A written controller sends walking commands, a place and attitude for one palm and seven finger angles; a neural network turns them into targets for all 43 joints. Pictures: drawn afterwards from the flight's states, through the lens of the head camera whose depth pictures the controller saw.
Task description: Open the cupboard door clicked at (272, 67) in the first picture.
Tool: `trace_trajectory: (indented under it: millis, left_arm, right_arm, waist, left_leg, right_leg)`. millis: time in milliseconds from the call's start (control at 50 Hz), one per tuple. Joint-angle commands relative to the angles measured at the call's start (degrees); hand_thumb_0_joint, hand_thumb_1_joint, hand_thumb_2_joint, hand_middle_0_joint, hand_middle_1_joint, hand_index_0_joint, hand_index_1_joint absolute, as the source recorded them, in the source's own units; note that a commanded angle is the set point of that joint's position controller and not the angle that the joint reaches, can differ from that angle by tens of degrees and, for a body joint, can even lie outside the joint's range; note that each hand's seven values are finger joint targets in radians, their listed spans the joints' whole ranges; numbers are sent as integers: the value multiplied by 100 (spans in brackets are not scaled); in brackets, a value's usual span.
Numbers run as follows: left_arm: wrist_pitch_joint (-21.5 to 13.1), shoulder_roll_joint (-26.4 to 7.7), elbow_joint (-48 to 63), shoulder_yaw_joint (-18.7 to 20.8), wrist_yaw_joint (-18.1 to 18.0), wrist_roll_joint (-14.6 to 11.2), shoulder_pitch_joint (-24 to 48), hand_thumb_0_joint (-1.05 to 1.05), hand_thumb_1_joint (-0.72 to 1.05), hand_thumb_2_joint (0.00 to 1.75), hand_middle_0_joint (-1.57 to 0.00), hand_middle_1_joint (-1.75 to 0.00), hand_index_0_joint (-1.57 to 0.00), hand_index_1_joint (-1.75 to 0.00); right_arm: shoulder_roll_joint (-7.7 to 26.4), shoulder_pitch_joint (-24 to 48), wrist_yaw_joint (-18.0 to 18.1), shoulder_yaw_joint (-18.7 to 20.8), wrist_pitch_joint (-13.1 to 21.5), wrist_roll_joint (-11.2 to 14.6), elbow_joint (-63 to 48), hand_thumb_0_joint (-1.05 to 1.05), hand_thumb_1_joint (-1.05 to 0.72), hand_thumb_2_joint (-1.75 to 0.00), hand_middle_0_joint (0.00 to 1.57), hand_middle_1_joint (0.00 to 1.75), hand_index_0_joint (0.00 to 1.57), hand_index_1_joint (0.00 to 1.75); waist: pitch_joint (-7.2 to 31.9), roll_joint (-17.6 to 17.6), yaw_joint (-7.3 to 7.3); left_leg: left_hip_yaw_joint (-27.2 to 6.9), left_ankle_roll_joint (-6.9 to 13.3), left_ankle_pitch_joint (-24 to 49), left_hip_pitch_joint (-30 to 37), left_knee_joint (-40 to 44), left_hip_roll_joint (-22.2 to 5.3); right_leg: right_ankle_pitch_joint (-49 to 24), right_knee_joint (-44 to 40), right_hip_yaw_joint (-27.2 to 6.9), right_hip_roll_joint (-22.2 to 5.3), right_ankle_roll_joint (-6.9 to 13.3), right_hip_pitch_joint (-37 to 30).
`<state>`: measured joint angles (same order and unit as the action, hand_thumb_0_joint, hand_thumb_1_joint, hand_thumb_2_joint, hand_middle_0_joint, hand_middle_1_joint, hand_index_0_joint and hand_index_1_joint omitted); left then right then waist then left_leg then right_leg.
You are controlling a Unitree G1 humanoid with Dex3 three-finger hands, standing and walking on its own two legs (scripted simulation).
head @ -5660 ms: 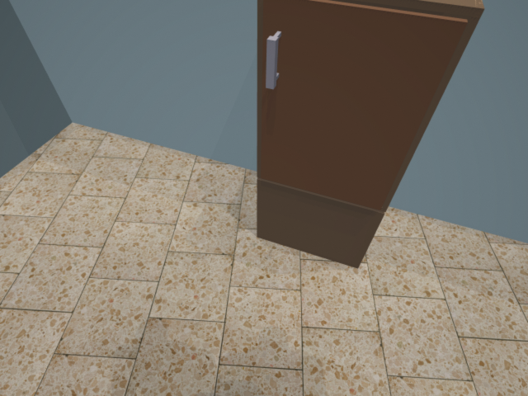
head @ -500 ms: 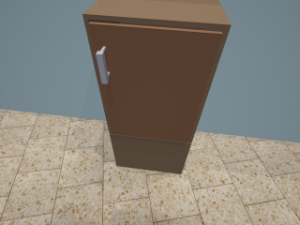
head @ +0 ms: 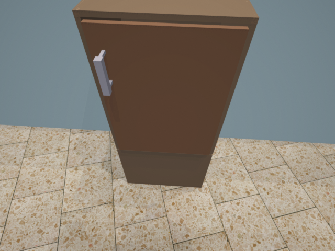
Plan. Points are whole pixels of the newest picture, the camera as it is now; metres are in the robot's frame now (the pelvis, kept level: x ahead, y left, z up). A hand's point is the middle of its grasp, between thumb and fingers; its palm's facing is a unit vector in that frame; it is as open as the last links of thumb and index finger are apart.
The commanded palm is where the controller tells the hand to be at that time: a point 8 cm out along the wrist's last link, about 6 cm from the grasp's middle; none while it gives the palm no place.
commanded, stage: come to a stop and stand still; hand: left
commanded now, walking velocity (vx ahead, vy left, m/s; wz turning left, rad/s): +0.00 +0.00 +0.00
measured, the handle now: (105, 73) +0.56 +0.22 +0.11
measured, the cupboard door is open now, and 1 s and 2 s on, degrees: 0 0 0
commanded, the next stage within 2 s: look again from close up in 0.66 s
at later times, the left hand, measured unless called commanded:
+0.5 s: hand out of the picture +0.03 +0.22 -0.15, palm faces +0.04 -0.95 -0.32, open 7.4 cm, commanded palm none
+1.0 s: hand out of the picture -0.04 +0.19 -0.17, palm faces +0.02 -0.97 -0.23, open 7.4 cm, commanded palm none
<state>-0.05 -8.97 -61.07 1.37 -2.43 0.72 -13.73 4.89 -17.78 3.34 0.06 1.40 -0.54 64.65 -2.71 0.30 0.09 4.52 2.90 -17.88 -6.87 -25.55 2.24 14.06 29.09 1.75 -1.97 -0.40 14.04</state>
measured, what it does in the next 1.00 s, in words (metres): stands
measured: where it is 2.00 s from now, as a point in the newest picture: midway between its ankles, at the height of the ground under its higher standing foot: outside the picture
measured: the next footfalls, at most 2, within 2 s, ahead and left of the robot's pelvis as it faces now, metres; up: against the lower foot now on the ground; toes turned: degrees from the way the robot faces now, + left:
none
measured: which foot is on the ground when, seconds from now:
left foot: down 0.00-1.00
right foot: down 0.00-1.00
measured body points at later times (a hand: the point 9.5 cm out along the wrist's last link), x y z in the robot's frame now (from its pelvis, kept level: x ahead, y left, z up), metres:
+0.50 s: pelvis -0.05 -0.02 +0.00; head -0.08 -0.02 +0.45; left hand +0.03 +0.27 -0.12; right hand +0.05 -0.32 -0.12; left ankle -0.04 +0.08 -0.74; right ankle +0.01 -0.12 -0.74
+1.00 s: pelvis -0.05 -0.01 +0.00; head -0.05 +0.00 +0.45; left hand -0.04 +0.24 -0.15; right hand -0.04 -0.26 -0.15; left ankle -0.04 +0.08 -0.74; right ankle +0.01 -0.12 -0.74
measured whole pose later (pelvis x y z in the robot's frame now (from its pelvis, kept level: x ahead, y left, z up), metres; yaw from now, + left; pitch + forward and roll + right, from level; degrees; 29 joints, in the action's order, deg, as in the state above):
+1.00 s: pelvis -0.05 -0.01 +0.00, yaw +2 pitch -3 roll +0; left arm -0.6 -13.1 -62.9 -0.9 -1.0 0.8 -15.7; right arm 12.7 -16.3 0.1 -0.3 0.3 -0.4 64.7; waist -1.6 0.9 0.1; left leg 2.4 2.3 -12.7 -8.9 -24.1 1.6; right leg 6.9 22.4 4.1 -1.5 0.4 12.9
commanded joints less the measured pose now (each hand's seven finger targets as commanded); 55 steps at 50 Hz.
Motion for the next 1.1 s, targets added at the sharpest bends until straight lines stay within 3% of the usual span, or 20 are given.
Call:
trace_trajectory:
  millis: [0,20,40,60,80,100,120,140,180,240,360,460,520,620,700,880,960,1080]
  left_arm:
    - [-23,-282,127,21,-8,11,-511,0,90,90,-20,-30,-20,-30]
    - [-96,-1576,657,30,-10,62,-264,0,90,90,-20,-30,-20,-30]
    - [-83,-1060,811,146,-31,57,-433,0,90,90,-20,-30,-20,-30]
    - [-79,-916,853,85,-33,32,-432,0,90,90,-20,-30,-20,-30]
    - [-78,-873,932,107,-26,20,-454,0,90,90,-20,-30,-20,-30]
    - [-61,-926,966,124,-15,24,-436,0,90,90,-20,-30,-20,-30]
    - [-53,-994,1018,132,-1,39,-436,0,90,90,-20,-30,-20,-30]
    - [-48,-1110,1040,172,12,41,-317,0,90,90,-20,-30,-20,-30]
    - [-94,-1383,1151,215,40,42,-55,0,90,90,-20,-30,-20,-30]
    - [-157,-1609,1176,241,78,43,174,0,90,90,-20,-30,-20,-30]
    - [-178,-1795,1041,191,133,28,410,0,90,90,-20,-30,-20,-30]
    - [-159,-1926,882,149,161,36,449,0,90,90,-20,-30,-20,-30]
    - [-163,-1920,809,126,158,30,427,0,90,90,-20,-30,-20,-30]
    - [-157,-1870,619,88,149,20,341,0,90,90,-20,-30,-20,-30]
    - [-157,-1787,458,68,134,14,199,0,90,90,-20,-30,-20,-30]
    - [-154,-1404,186,-16,67,6,-128,0,90,90,-20,-30,-20,-30]
    - [-166,-1259,110,-42,40,9,-230,0,90,90,-20,-30,-20,-30]
    - [-144,-1086,46,-70,22,24,-328,0,90,90,-20,-30,-20,-30]
  right_arm:
    - [590,-426,-25,140,68,-2,-124,0,-90,-90,20,30,20,30]
    - [1736,59,-108,249,59,-7,-804,0,-90,-90,20,30,20,30]
    - [1671,4,-72,391,203,-59,-974,0,-90,-90,20,30,20,30]
    - [1496,-32,-43,382,215,-59,-980,0,-90,-90,20,30,20,30]
    - [1401,-52,-22,397,188,-53,-1042,0,-90,-90,20,30,20,30]
    - [1396,-17,-20,400,133,-49,-1092,0,-90,-90,20,30,20,30]
    - [1393,46,-44,387,87,-66,-1200,0,-90,-90,20,30,20,30]
    - [1452,114,-62,412,48,-57,-1246,0,-90,-90,20,30,20,30]
    - [1620,235,-110,434,10,-58,-1350,0,-90,-90,20,30,20,30]
    - [1818,359,-187,428,12,-76,-1388,0,-90,-90,20,30,20,30]
    - [2154,638,-262,356,47,-81,-1345,0,-90,-90,20,30,20,30]
    - [2300,672,-313,317,4,-77,-1237,0,-90,-90,20,30,20,30]
    - [2273,571,-329,276,-2,-70,-1120,0,-90,-90,20,30,20,30]
    - [2219,483,-335,235,-4,-58,-897,0,-90,-90,20,30,20,30]
    - [2151,385,-325,217,-13,-43,-706,0,-90,-90,20,30,20,30]
    - [1823,228,-276,172,6,-6,-366,0,-90,-90,20,30,20,30]
    - [1710,191,-251,161,31,8,-277,0,-90,-90,20,30,20,30]
    - [1585,236,-230,163,24,18,-239,0,-90,-90,20,30,20,30]
  waist:
    - [133,110,-54]
    - [-260,258,42]
    - [602,275,-60]
    - [1113,-105,-5]
    - [1149,-326,16]
    - [943,-377,19]
    - [664,-31,1]
    - [346,22,47]
    - [-69,168,113]
    - [-92,185,144]
    - [0,-73,68]
    - [-139,77,36]
    - [12,108,59]
    - [-46,34,36]
    - [-95,200,12]
    - [-117,43,-12]
    - [53,-22,-6]
    - [-110,-35,-17]
  left_leg:
    - [-697,-21,2218,-368,436,-940]
    - [-893,-242,3009,-548,530,-722]
    - [-977,-96,3371,-364,-48,-965]
    - [-946,-16,3549,-72,-215,-940]
    - [-918,24,3267,-91,-272,-925]
    - [-895,41,2775,-316,-279,-878]
    - [-824,66,2127,-617,-368,-798]
    - [-745,45,1303,-878,-311,-701]
    - [-734,30,443,-1050,-188,-596]
    - [-771,61,191,-883,-73,-584]
    - [-937,45,-2,-908,460,-723]
    - [-971,9,-503,-1077,690,-695]
    - [-955,-9,-390,-960,689,-692]
    - [-998,-32,-394,-1039,801,-731]
    - [-998,-41,-412,-1133,814,-721]
    - [-1003,-68,-79,-1052,936,-800]
    - [-981,-80,270,-879,927,-847]
    - [-992,-89,228,-897,1022,-872]
  right_leg:
    - [-1614,-155,-434,-445,214,-394]
    - [-1677,45,-139,-189,238,-368]
    - [-1378,390,-202,-280,265,-419]
    - [-1614,401,-266,-311,324,-467]
    - [-1526,345,-270,-327,370,-416]
    - [-1450,272,-310,-338,401,-381]
    - [-1460,141,-434,-385,436,-370]
    - [-1189,-49,-596,-503,500,-257]
    - [-371,-433,-888,-620,580,96]
    - [494,-818,-1015,-603,561,271]
    - [543,-958,-822,-510,377,-34]
    - [1031,-1232,-870,-538,278,-51]
    - [1048,-1305,-874,-580,269,-101]
    - [907,-1300,-782,-589,234,-174]
    - [890,-1333,-784,-605,207,-257]
    - [199,-1177,-603,-587,191,-454]
    - [-288,-1067,-524,-577,193,-608]
    - [-452,-1017,-457,-545,159,-584]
